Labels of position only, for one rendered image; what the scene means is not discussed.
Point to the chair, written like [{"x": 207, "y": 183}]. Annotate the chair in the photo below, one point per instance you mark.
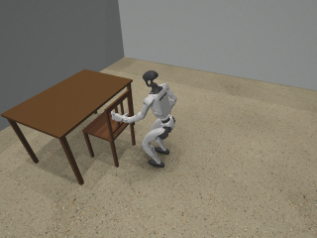
[{"x": 104, "y": 127}]

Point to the robot left upper arm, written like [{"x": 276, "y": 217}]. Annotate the robot left upper arm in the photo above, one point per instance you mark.
[{"x": 147, "y": 103}]

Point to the table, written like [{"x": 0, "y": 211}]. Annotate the table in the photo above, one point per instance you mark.
[{"x": 61, "y": 108}]

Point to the left robot forearm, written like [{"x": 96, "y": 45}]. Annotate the left robot forearm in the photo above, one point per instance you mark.
[{"x": 135, "y": 118}]

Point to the left robot foot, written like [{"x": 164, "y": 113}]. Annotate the left robot foot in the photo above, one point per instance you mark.
[{"x": 154, "y": 163}]

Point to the right robot forearm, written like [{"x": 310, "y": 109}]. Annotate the right robot forearm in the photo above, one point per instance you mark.
[{"x": 171, "y": 105}]

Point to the left robot hand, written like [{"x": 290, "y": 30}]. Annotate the left robot hand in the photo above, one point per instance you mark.
[{"x": 117, "y": 117}]

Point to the robot right upper arm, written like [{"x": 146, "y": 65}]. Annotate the robot right upper arm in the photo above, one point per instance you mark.
[{"x": 169, "y": 93}]

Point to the robot head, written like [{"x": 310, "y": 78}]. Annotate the robot head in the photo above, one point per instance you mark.
[{"x": 150, "y": 75}]

